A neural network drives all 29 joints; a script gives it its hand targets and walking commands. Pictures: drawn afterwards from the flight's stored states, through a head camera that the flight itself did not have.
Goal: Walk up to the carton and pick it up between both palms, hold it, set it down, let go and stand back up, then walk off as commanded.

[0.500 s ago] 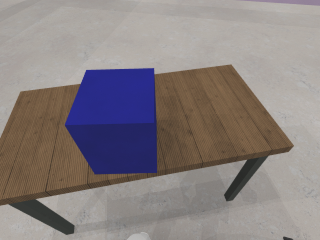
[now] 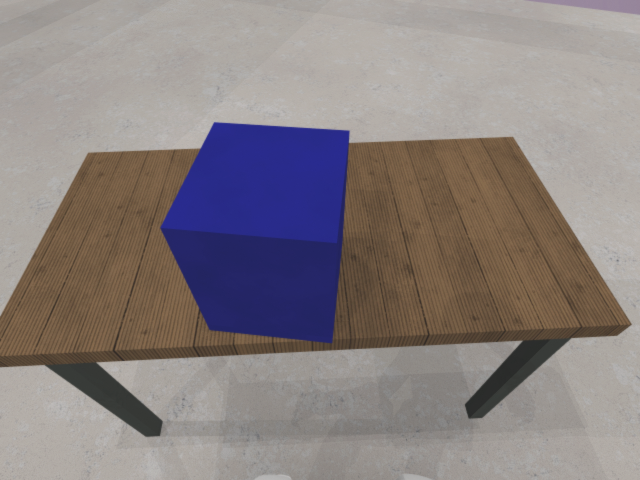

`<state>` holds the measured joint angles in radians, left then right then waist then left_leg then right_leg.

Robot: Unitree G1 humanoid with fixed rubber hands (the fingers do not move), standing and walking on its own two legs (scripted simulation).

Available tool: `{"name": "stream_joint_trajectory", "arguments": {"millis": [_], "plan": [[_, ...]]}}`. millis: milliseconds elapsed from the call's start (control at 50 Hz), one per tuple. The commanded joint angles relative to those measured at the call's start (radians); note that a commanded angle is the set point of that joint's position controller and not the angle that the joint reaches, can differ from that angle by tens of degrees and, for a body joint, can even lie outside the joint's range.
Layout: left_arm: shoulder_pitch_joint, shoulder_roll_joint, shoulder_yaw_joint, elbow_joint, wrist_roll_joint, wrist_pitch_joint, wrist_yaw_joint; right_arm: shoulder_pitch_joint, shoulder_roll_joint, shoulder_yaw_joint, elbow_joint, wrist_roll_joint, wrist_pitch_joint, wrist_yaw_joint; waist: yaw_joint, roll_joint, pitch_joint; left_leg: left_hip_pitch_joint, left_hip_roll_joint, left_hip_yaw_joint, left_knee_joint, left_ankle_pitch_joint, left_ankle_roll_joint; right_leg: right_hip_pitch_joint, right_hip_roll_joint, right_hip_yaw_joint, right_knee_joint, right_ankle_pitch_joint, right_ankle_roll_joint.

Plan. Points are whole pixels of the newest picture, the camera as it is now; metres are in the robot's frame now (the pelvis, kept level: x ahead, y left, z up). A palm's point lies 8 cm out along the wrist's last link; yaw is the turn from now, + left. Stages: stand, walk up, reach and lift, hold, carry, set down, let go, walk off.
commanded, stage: walk up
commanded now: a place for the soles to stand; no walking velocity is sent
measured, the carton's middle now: (275, 236) +0.45 +0.10 +0.02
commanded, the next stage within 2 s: none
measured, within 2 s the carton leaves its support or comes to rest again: neither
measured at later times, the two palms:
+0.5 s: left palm out of the picture +0.05 +0.31 -0.10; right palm out of the picture +0.11 -0.32 -0.10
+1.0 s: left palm out of the picture +0.05 +0.32 -0.10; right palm out of the picture +0.13 -0.31 -0.09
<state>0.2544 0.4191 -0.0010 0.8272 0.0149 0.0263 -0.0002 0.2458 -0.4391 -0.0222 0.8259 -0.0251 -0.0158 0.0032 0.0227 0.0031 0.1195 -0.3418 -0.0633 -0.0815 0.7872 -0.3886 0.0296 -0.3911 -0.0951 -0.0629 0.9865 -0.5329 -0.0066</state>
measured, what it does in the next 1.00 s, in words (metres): stands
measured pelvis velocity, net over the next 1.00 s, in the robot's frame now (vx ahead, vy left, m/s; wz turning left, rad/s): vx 0.01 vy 0.00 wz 0.12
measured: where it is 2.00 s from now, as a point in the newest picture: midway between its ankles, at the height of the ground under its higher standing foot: outside the picture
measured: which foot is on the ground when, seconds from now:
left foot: down 0.00-1.00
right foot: down 0.00-1.00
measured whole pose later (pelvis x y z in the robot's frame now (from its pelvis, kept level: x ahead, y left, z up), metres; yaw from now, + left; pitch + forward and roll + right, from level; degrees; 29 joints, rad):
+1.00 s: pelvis +0.01 +0.00 +0.00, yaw +7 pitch -1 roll -1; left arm 0.22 0.42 0.00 0.83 0.02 -0.02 0.00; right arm 0.22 -0.43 -0.02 0.88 -0.03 -0.03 0.00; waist 0.02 0.01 0.10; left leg -0.39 -0.05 -0.11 0.79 -0.37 0.00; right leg -0.35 -0.09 -0.06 0.77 -0.39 0.03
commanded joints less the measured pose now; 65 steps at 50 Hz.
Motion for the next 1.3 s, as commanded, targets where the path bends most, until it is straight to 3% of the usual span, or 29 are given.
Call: {"name": "stream_joint_trajectory", "arguments": {"millis": [0, 40, 80, 120, 140, 160, 220, 260, 340, 360, 380, 400, 440, 520, 560, 580, 620, 680, 700, 740, 820, 880, 940, 980, 1020, 1120, 1160, 1200, 1280], "plan": [[0.012, 0.229, 0.113, -0.041, -0.001, -0.043, -0.007, -0.023, -0.266, -0.093, -0.061, -0.016, -0.03, -0.03, -0.041, 0.159, -0.067, 0.002, 0.191, -0.427, -0.378, 0.005, 0.204, -0.088, 0.043, 0.054, -0.049, 0.028, -0.009], [0.02, 0.188, 0.099, -0.036, -0.011, -0.064, 0.002, -0.025, -0.242, -0.085, -0.07, 0.0, -0.025, -0.026, -0.019, 0.163, -0.082, 0.008, 0.217, -0.408, -0.285, 0.287, 0.222, -0.027, 0.045, 0.054, -0.162, 0.012, -0.014], [0.101, 0.17, 0.096, -0.01, -0.005, -0.085, 0.013, -0.074, -0.21, -0.063, -0.079, 0.017, -0.02, -0.026, 0.045, 0.121, -0.15, -0.081, 0.148, -0.237, -0.134, 0.496, 0.14, 0.227, 0.067, 0.008, -0.401, 0.272, -0.036], [0.152, 0.321, 0.139, -0.017, 0.024, -0.111, 0.024, -0.038, -0.114, -0.038, -0.099, 0.026, -0.022, -0.027, 0.059, -0.181, -0.229, -0.279, -0.024, -0.08, 0.219, 0.267, 0.006, 0.421, -0.246, 0.396, -0.602, 0.434, -0.128], [0.111, 0.369, 0.151, -0.022, 0.01, -0.111, 0.017, -0.031, -0.17, -0.071, -0.09, 0.013, -0.011, -0.032, 0.043, -0.171, -0.234, -0.29, -0.023, -0.012, 0.277, -0.213, -0.008, 0.378, -0.386, 0.517, -0.582, 0.473, -0.238], [0.049, 0.344, 0.137, -0.05, 0.004, -0.105, 0.018, -0.034, -0.215, -0.068, -0.082, 0.015, -0.01, -0.035, 0.025, -0.139, -0.188, -0.284, 0.019, -0.027, 0.299, -0.225, -0.006, 0.308, -0.388, 0.467, -0.545, 0.529, -0.268], [0.024, 0.276, 0.11, -0.051, 0.003, -0.096, 0.028, 0.0, -0.159, -0.065, -0.041, 0.029, -0.019, -0.015, 0.004, -0.167, -0.077, -0.255, 0.056, 0.052, 0.168, -0.134, -0.005, 0.244, -0.226, 0.182, -0.493, 0.689, -0.195], [-0.014, 0.291, 0.122, -0.072, 0.012, -0.085, 0.014, 0.029, -0.175, -0.068, -0.041, 0.028, -0.023, -0.01, -0.003, -0.215, -0.174, -0.182, 0.036, 0.103, 0.1, -0.111, -0.003, 0.281, -0.234, 0.174, -0.46, 0.615, -0.194], [-0.07, 0.26, 0.096, -0.069, 0.001, -0.053, -0.003, 0.097, -0.182, -0.082, 0.011, 0.017, -0.024, -0.014, -0.052, -0.126, -0.152, 0.124, 0.013, 0.115, -0.137, 0.092, -0.002, 0.015, -0.156, 0.043, -0.372, 0.178, -0.108], [-0.106, 0.206, 0.088, -0.071, 0.004, -0.041, 0.001, 0.117, -0.188, -0.087, 0.023, 0.009, -0.03, -0.02, -0.068, -0.013, -0.143, 0.146, 0.06, -0.037, -0.243, 0.011, 0.021, -0.056, -0.118, 0.044, -0.23, 0.075, -0.078], [-0.056, 0.142, 0.074, -0.08, -0.022, -0.032, 0.003, 0.045, -0.271, -0.098, -0.001, -0.005, -0.037, -0.028, -0.028, 0.159, -0.132, 0.131, 0.259, -0.472, -0.401, -0.02, 0.113, -0.154, -0.003, 0.018, -0.05, 0.022, -0.023], [-0.099, 0.206, 0.083, -0.087, -0.018, -0.027, 0.012, 0.014, -0.314, -0.098, -0.015, -0.006, -0.036, -0.033, -0.058, 0.144, -0.12, 0.033, 0.311, -0.622, -0.436, -0.139, 0.215, -0.151, 0.043, 0.071, -0.042, -0.133, -0.016], [-0.068, 0.209, 0.085, -0.058, -0.027, -0.039, 0.011, -0.054, -0.275, -0.085, -0.016, -0.001, -0.037, -0.037, -0.027, 0.132, -0.048, -0.018, 0.266, -0.554, -0.375, 0.034, 0.23, -0.079, 0.044, 0.106, -0.096, -0.092, -0.011], [0.082, 0.202, 0.104, 0.02, -0.002, -0.074, 0.015, -0.127, -0.192, -0.063, -0.034, 0.016, -0.018, -0.017, 0.046, 0.121, -0.16, -0.134, 0.157, -0.28, -0.199, 0.243, 0.103, 0.279, 0.043, 0.072, -0.437, 0.235, -0.036], [0.031, 0.319, 0.12, 0.001, 0.027, -0.092, 0.015, -0.108, -0.138, -0.05, -0.034, 0.021, -0.017, -0.018, 0.025, -0.132, -0.117, -0.264, -0.019, -0.042, 0.107, 0.008, 0.013, 0.256, -0.258, 0.444, -0.641, 0.047, -0.169], [-0.027, 0.313, 0.127, -0.029, 0.009, -0.089, 0.011, -0.053, -0.188, -0.07, -0.008, 0.008, -0.014, -0.018, 0.009, -0.121, -0.121, -0.214, 0.021, 0.024, 0.147, -0.173, -0.005, 0.203, -0.344, 0.468, -0.624, 0.141, -0.24], [-0.073, 0.307, 0.115, -0.041, 0.009, -0.088, 0.008, -0.023, -0.194, -0.062, -0.019, 0.016, -0.031, -0.011, -0.026, -0.089, -0.123, -0.132, 0.048, 0.052, 0.08, -0.125, 0.01, 0.148, -0.296, 0.314, -0.538, 0.301, -0.238], [-0.11, 0.202, 0.086, -0.075, 0.001, -0.078, 0.004, 0.04, -0.233, -0.082, 0.023, 0.006, -0.057, -0.017, -0.039, -0.008, -0.214, 0.078, 0.128, -0.167, -0.213, 0.279, 0.068, 0.108, -0.061, 0.047, -0.267, 0.438, -0.064], [-0.079, 0.198, 0.086, -0.057, -0.006, -0.065, 0.003, 0.008, -0.246, -0.086, 0.004, 0.009, -0.058, -0.016, -0.022, 0.06, -0.21, 0.116, 0.202, -0.366, -0.254, 0.268, 0.12, 0.003, 0.013, 0.024, -0.18, 0.241, -0.019], [-0.08, 0.186, 0.079, -0.04, -0.018, -0.056, 0.009, -0.062, -0.235, -0.066, 0.001, 0.007, -0.049, -0.02, -0.008, 0.14, -0.156, 0.07, 0.232, -0.473, -0.302, 0.237, 0.185, 0.015, 0.065, 0.067, -0.232, -0.016, -0.008], [-0.016, 0.231, 0.087, -0.003, 0.006, -0.082, 0.013, -0.074, -0.189, -0.051, -0.01, 0.028, -0.036, -0.02, 0.017, -0.002, -0.214, -0.042, 0.123, -0.194, -0.104, 0.456, 0.065, 0.244, -0.051, 0.15, -0.434, 0.378, -0.061], [-0.02, 0.285, 0.104, -0.016, 0.005, -0.086, 0.009, -0.056, -0.182, -0.054, -0.003, 0.031, -0.028, -0.024, -0.004, -0.099, -0.194, -0.094, 0.045, 0.027, 0.034, 0.09, 0.006, 0.261, -0.26, 0.274, -0.504, 0.443, -0.207], [-0.12, 0.249, 0.087, -0.053, -0.003, -0.065, 0.009, 0.001, -0.215, -0.064, 0.037, 0.018, -0.043, -0.015, -0.039, 0.0, -0.178, 0.058, 0.079, -0.088, -0.143, 0.253, 0.039, 0.076, -0.113, 0.113, -0.381, 0.286, -0.093], [-0.113, 0.2, 0.079, -0.041, -0.005, -0.052, 0.005, 0.007, -0.254, -0.078, 0.028, 0.01, -0.047, -0.017, -0.037, 0.129, -0.163, 0.087, 0.211, -0.43, -0.314, 0.19, 0.134, -0.011, 0.046, 0.039, -0.2, 0.055, -0.013], [-0.068, 0.204, 0.081, -0.024, -0.014, -0.045, 0.009, -0.05, -0.261, -0.067, 0.009, 0.004, -0.045, -0.021, -0.023, 0.149, -0.15, 0.108, 0.263, -0.542, -0.349, 0.205, 0.197, -0.047, 0.074, 0.09, -0.174, -0.084, -0.013], [-0.025, 0.197, 0.085, 0.014, -0.001, -0.074, 0.006, -0.119, -0.178, -0.045, -0.008, 0.015, -0.034, -0.019, 0.03, 0.061, -0.206, -0.032, 0.138, -0.261, -0.203, 0.341, 0.072, 0.23, 0.018, 0.115, -0.475, 0.214, -0.045], [-0.024, 0.265, 0.1, -0.002, 0.004, -0.081, 0.009, -0.088, -0.156, -0.044, 0.018, 0.024, -0.034, -0.014, 0.005, -0.065, -0.195, -0.04, 0.045, -0.077, -0.066, 0.274, 0.014, 0.231, -0.159, 0.263, -0.514, 0.329, -0.141], [-0.077, 0.281, 0.103, -0.017, 0.003, -0.083, 0.005, -0.042, -0.175, -0.046, 0.019, 0.024, -0.028, -0.018, -0.015, -0.044, -0.182, -0.044, 0.04, -0.017, -0.052, 0.122, -0.001, 0.203, -0.214, 0.287, -0.529, 0.321, -0.172], [-0.105, 0.223, 0.091, -0.043, -0.003, -0.065, 0.003, -0.032, -0.204, -0.058, 0.027, 0.016, -0.043, -0.014, -0.016, 0.005, -0.162, 0.045, 0.108, -0.164, -0.24, 0.135, 0.05, 0.076, -0.067, 0.116, -0.382, 0.165, -0.082]]}}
